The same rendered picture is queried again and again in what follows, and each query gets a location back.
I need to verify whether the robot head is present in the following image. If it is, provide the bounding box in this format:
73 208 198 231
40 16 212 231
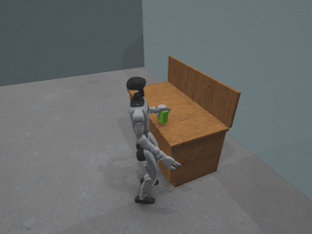
126 76 146 107

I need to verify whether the robot left forearm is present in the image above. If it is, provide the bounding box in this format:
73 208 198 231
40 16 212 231
149 106 160 114

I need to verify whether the robot torso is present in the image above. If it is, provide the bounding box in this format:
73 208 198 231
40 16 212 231
129 97 150 150

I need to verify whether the table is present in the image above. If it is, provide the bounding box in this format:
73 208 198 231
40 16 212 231
127 56 241 187

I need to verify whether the robot left hand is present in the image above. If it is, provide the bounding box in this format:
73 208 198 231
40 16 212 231
156 104 171 118

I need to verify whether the sponge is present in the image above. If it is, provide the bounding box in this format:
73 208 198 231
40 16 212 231
157 110 169 124

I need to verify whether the robot right forearm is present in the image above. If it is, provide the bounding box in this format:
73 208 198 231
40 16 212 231
138 138 167 161

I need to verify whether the robot right upper arm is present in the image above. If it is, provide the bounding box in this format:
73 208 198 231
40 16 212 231
133 109 147 143

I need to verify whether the robot right hand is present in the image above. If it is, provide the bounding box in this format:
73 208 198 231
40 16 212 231
162 155 181 171

